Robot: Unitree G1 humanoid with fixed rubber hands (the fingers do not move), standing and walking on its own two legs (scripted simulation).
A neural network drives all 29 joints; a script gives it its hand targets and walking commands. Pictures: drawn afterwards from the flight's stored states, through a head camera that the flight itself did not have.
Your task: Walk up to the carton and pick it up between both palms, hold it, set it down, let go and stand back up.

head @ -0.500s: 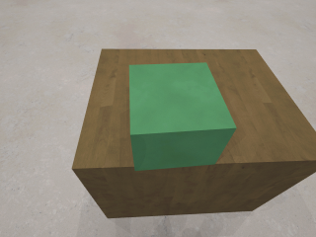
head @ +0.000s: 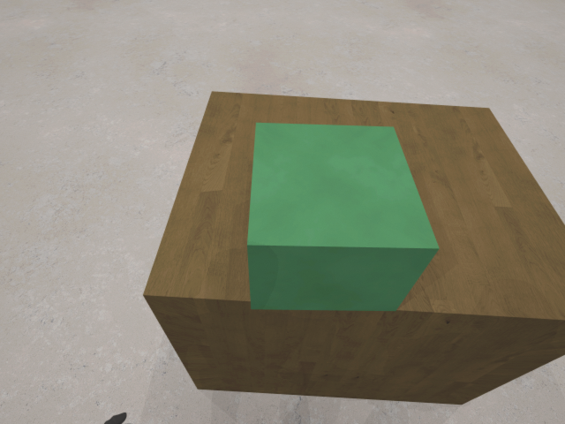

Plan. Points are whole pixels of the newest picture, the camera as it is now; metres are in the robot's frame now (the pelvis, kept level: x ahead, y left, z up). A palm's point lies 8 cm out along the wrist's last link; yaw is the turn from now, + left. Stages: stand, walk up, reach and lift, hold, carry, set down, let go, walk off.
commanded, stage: walk up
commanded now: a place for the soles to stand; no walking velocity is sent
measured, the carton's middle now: (324, 215) +0.45 -0.06 +0.01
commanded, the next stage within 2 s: reach and lift in 0.36 s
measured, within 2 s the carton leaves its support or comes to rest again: neither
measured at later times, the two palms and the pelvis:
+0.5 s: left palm out of the picture +0.11 +0.27 -0.14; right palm out of the picture +0.12 -0.25 -0.11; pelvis -0.03 +0.00 -0.02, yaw -3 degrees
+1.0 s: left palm (122, 412) +0.16 +0.23 -0.08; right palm out of the picture +0.12 -0.26 -0.06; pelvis +0.00 -0.01 +0.01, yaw -8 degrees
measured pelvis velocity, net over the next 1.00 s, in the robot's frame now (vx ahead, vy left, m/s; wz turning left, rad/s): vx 0.00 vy -0.01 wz -0.13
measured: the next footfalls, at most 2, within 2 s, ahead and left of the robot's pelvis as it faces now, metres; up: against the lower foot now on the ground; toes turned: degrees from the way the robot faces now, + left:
none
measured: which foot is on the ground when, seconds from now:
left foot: down 0.00-1.00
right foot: down 0.00-1.00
